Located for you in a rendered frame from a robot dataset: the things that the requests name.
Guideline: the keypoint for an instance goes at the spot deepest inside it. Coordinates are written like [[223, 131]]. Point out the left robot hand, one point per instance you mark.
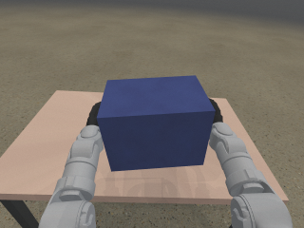
[[92, 117]]

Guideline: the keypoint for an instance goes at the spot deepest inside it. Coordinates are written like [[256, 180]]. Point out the robot right forearm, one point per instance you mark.
[[242, 176]]

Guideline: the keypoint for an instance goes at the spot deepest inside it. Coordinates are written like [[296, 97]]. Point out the carton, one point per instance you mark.
[[159, 122]]

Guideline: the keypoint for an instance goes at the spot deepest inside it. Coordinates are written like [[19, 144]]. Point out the right robot hand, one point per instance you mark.
[[218, 118]]

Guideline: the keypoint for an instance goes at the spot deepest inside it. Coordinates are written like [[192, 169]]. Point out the robot left forearm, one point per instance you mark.
[[77, 182]]

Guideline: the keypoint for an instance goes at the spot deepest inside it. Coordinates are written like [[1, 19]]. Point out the robot right upper arm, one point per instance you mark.
[[259, 210]]

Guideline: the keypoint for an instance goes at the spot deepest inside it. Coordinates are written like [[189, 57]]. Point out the robot left upper arm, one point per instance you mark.
[[69, 214]]

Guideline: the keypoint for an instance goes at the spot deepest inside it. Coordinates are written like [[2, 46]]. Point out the table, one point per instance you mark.
[[32, 165]]

